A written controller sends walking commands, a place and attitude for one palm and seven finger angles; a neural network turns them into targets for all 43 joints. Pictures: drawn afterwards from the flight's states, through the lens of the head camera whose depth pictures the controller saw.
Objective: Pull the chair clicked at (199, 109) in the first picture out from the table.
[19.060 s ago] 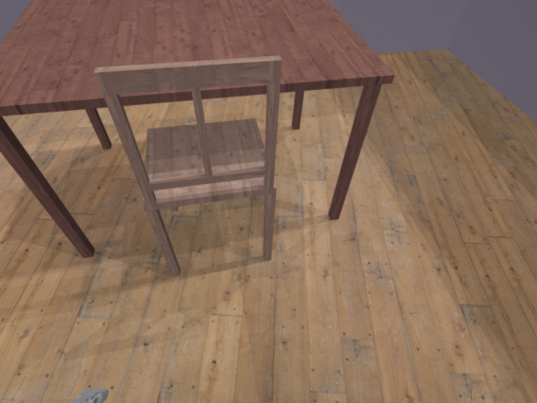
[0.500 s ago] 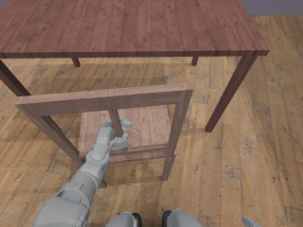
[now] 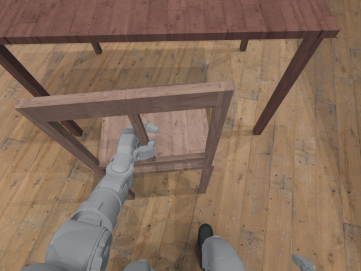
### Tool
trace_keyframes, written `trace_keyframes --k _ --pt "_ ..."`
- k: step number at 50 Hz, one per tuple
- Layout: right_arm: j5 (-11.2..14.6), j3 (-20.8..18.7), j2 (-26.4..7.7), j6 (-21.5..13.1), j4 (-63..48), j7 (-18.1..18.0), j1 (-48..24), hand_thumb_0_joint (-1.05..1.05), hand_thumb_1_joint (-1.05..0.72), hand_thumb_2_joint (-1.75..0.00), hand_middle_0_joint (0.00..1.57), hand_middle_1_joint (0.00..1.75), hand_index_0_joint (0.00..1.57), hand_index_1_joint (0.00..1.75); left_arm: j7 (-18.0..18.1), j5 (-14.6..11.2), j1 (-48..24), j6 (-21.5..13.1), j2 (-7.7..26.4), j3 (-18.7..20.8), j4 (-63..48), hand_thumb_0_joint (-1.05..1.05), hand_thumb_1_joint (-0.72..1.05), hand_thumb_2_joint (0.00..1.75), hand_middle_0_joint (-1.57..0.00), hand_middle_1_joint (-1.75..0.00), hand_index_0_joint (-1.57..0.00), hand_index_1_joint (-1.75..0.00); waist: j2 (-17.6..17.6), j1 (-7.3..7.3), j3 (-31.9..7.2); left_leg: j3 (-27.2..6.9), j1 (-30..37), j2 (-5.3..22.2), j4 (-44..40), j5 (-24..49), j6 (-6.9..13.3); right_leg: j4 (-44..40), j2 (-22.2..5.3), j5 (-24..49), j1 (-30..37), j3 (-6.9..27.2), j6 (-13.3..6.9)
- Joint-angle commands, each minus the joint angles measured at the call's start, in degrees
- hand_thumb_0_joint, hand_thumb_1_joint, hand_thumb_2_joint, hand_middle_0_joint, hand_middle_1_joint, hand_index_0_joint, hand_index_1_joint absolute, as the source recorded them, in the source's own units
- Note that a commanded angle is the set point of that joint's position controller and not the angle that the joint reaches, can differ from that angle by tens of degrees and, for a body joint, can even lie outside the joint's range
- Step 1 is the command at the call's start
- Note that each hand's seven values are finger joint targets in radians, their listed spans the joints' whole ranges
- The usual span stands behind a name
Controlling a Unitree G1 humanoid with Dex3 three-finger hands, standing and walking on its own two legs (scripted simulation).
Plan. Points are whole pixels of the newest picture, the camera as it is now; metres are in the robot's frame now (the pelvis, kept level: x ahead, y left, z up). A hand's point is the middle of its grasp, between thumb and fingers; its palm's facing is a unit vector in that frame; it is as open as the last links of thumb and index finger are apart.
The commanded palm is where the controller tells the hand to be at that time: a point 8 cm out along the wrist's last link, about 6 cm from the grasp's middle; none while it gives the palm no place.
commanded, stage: step backward, pulling the chair out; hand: left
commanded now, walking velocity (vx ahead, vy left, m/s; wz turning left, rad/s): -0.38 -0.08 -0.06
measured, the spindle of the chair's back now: (144, 140) +0.42 +0.08 -0.07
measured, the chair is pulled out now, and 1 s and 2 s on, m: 0.21 0.27 0.27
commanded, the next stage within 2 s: none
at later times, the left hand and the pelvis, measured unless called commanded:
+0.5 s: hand (137, 172) +0.33 +0.09 -0.06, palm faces -0.18 -0.97 -0.19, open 5.3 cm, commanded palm +0.35 +0.15 -0.06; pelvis -0.03 +0.03 -0.03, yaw -1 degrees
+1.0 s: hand (137, 173) +0.33 +0.10 -0.06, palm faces -0.19 -0.96 -0.20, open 5.3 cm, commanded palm +0.35 +0.15 -0.06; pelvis -0.05 +0.04 -0.03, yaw -2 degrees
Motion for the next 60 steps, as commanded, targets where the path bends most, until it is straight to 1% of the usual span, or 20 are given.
trace_keyframes --k 1,4,6,7,8,9,12,17,22,26,31,32,35,38,41,45,48,52,55,60 --pt "-0.2 -1.9 -4.8 0.2 -5.0 -1.4 6.0 0.00 -0.90 -0.90 0.20 0.30 0.20 0.30 -0.4 1.6 -17.8 -1.3 9.8 0.2 -13.6 0.00 0.90 0.90 -0.50 -1.45 -0.50 -1.45 -7.6 3.12 -36.6 4.2 -0.2 1.0 -13.9 5.6 0.0 -1.8 -12.3 29.4 37.5 10.1 -1.0" --pt "-0.3 -3.2 -5.6 2.3 -6.9 -2.2 6.9 0.00 -0.90 -0.90 0.20 0.30 0.20 0.30 -1.2 1.7 -20.5 -0.8 7.7 -1.5 -16.5 0.00 0.90 0.90 -0.50 -1.45 -0.50 -1.45 -5.2 1.22 -38.6 4.6 7.4 5.3 -22.6 25.6 1.0 2.9 -7.1 28.7 33.7 5.8 1.8" --pt "-0.3 -4.3 -6.1 3.6 -8.8 -1.5 7.3 0.00 -0.90 -0.90 0.20 0.30 0.20 0.30 -2.3 2.1 -20.2 -1.1 4.9 -2.5 -18.0 0.00 0.90 0.90 -0.50 -1.45 -0.50 -1.45 -1.9 1.07 -39.4 5.6 12.3 8.0 -19.8 36.4 1.1 3.1 -2.9 22.9 29.9 3.8 3.3" --pt "0.0 -4.5 -6.2 4.1 -9.5 -1.4 7.1 0.00 -0.90 -0.90 0.20 0.30 0.20 0.30 -2.6 2.0 -19.9 -1.3 4.0 -3.9 -19.5 0.00 0.90 0.90 -0.50 -1.45 -0.50 -1.45 1.1 0.47 -40.2 6.4 14.2 8.9 -17.2 41.9 1.2 3.9 -1.6 24.2 29.6 3.1 3.4" --pt "-1.5 -4.2 -4.8 4.5 -10.7 -1.0 4.5 0.00 -0.90 -0.90 0.20 0.30 0.20 0.30 -2.6 2.7 -21.5 -2.1 4.1 -3.8 -21.6 0.00 0.90 0.90 -0.50 -1.45 -0.50 -1.45 9.2 0.00 -38.0 6.9 12.1 8.9 -16.5 44.7 0.8 6.1 -3.2 27.2 27.6 3.0 2.4" --pt "-2.1 -4.2 -4.9 5.2 -11.4 -0.6 3.9 0.00 -0.90 -0.90 0.20 0.30 0.20 0.30 -2.6 3.4 -20.6 -2.6 4.8 -2.7 -22.1 0.00 0.90 0.90 -0.50 -1.45 -0.50 -1.45 10.7 0.30 -36.2 5.4 9.1 9.6 -15.9 44.4 0.5 7.6 -3.0 25.1 26.1 2.6 2.2" --pt "-2.2 -4.2 -5.2 6.7 -12.4 0.0 3.9 0.00 -0.90 -0.90 0.20 0.30 0.20 0.30 -2.8 3.2 -17.8 -2.6 5.3 -1.2 -20.9 0.00 0.90 0.90 -0.50 -1.45 -0.50 -1.45 6.5 1.34 -30.2 2.5 1.7 11.9 -17.5 34.8 1.5 11.3 -1.0 15.0 25.1 1.7 1.9" --pt "-2.1 -3.9 -4.8 5.2 -9.7 -0.1 5.1 0.00 -0.90 -0.90 0.20 0.30 0.20 0.30 -2.3 3.2 -25.0 -3.7 5.7 -1.1 -16.9 0.00 0.90 0.90 -0.50 -1.45 -0.50 -1.45 7.0 2.19 -19.4 3.1 -7.7 13.9 -16.9 22.8 3.1 15.7 -1.1 4.5 20.9 2.6 1.2" --pt "-1.7 -4.5 -4.1 2.8 -4.8 -0.1 10.3 0.00 -0.90 -0.90 0.20 0.30 0.20 0.30 -2.2 3.0 -20.4 -4.8 5.7 -0.8 -11.8 0.00 0.90 0.90 -0.50 -1.45 -0.50 -1.45 -2.2 2.18 -20.7 4.6 -6.2 8.0 -9.5 10.6 2.3 9.8 -4.5 2.5 17.2 7.7 -0.6" --pt "-1.7 -3.9 -2.4 1.0 -2.7 0.3 11.3 0.00 -0.90 -0.90 0.20 0.30 0.20 0.30 -1.8 3.2 -17.8 -5.3 7.5 0.8 -9.6 0.00 0.90 0.90 -0.50 -1.45 -0.50 -1.45 -13.3 2.53 -24.0 6.6 1.9 1.5 -2.3 3.3 1.6 -5.0 -9.0 -11.6 12.9 11.5 -0.4" --pt "-1.4 -3.1 -3.0 -0.3 -3.6 -0.2 10.1 0.00 -0.90 -0.90 0.20 0.30 0.20 0.30 -1.1 3.1 -20.3 -6.3 9.0 1.9 -10.6 0.00 0.90 0.90 -0.50 -1.45 -0.50 -1.45 -9.0 2.58 -29.6 7.1 4.5 2.3 -11.8 4.7 2.1 -3.6 -8.2 -10.9 17.3 7.7 1.8" --pt "-1.3 -3.1 -3.6 -0.2 -3.5 -0.4 9.4 0.00 -0.90 -0.90 0.20 0.30 0.20 0.30 -1.1 2.7 -20.9 -6.4 8.7 0.7 -11.7 0.00 0.90 0.90 -0.50 -1.45 -0.50 -1.45 -3.7 2.54 -29.8 6.8 4.1 3.6 -15.1 5.5 2.5 -1.4 -7.4 -9.2 18.9 7.0 2.3" --pt "-1.3 -3.7 -4.5 0.6 -6.5 -0.2 7.7 0.00 -0.90 -0.90 0.20 0.30 0.20 0.30 -0.7 3.6 -20.7 -6.5 9.1 1.9 -13.0 0.00 0.90 0.90 -0.50 -1.45 -0.50 -1.45 2.5 3.25 -29.2 4.6 -3.6 6.2 -15.9 5.2 3.2 5.0 -5.6 -8.1 21.5 7.2 2.5" --pt "-0.8 -4.0 -4.6 1.2 -7.6 0.1 8.2 0.00 -0.90 -0.90 0.20 0.30 0.20 0.30 -0.6 3.6 -19.8 -5.8 9.4 2.2 -14.0 0.00 0.90 0.90 -0.50 -1.45 -0.50 -1.45 -3.5 3.29 -28.1 4.5 -4.8 5.8 -13.8 2.0 3.0 3.0 -6.3 -10.2 21.6 8.8 1.9" --pt "-0.7 -4.3 -4.2 1.2 -7.1 0.4 9.7 0.00 -0.90 -0.90 0.20 0.30 0.20 0.30 -0.7 3.5 -20.5 -5.7 9.3 1.9 -13.5 0.00 0.90 0.90 -0.50 -1.45 -0.50 -1.45 -8.0 2.61 -27.7 7.0 2.2 2.9 -9.2 2.3 1.8 -4.8 -8.1 -15.2 15.1 9.9 1.5" --pt "-1.1 -4.1 -4.9 1.0 -7.2 0.1 9.4 0.00 -0.90 -0.90 0.20 0.30 0.20 0.30 -0.8 3.6 -20.5 -6.3 9.2 1.9 -12.5 0.00 0.90 0.90 -0.50 -1.45 -0.50 -1.45 0.1 2.65 -26.7 5.0 -0.3 5.7 -15.4 3.8 3.1 0.8 -5.4 -13.2 15.9 7.0 2.4" --pt "-1.2 -4.4 -5.7 1.1 -8.0 -0.2 8.5 0.00 -0.90 -0.90 0.20 0.30 0.20 0.30 -0.6 4.0 -20.8 -6.6 9.2 2.3 -13.6 0.00 0.90 0.90 -0.50 -1.45 -0.50 -1.45 6.4 3.04 -24.8 2.1 -6.2 10.0 -18.7 10.7 4.1 11.1 -2.5 -4.6 19.6 5.2 2.2" --pt "-1.2 -4.8 -4.9 1.3 -6.8 -0.4 10.1 0.00 -0.90 -0.90 0.20 0.30 0.20 0.30 -0.9 3.4 -22.8 -6.6 7.8 0.6 -14.3 0.00 0.90 0.90 -0.50 -1.45 -0.50 -1.45 -1.1 2.41 -24.6 3.3 -4.7 9.0 -13.1 13.0 2.5 10.3 -5.2 4.7 19.4 7.7 0.4" --pt "-1.2 -4.9 -4.2 1.4 -5.2 -0.3 11.8 0.00 -0.90 -0.90 0.20 0.30 0.20 0.30 -1.0 3.6 -21.1 -6.9 7.1 0.6 -12.4 0.00 0.90 0.90 -0.50 -1.45 -0.50 -1.45 -5.6 2.01 -25.7 4.7 -2.4 6.5 -10.7 10.6 1.8 7.2 -6.1 2.9 16.1 8.5 0.1" --pt "-1.5 -4.6 -3.7 1.4 -4.3 -0.5 11.2 0.00 -0.90 -0.90 0.20 0.30 0.20 0.30 -1.0 3.8 -20.8 -7.6 7.8 0.8 -11.8 0.00 0.90 0.90 -0.50 -1.45 -0.50 -1.45 -4.4 2.07 -27.5 5.3 -0.6 5.9 -11.9 12.6 1.7 7.0 -6.4 4.5 16.7 8.2 0.9"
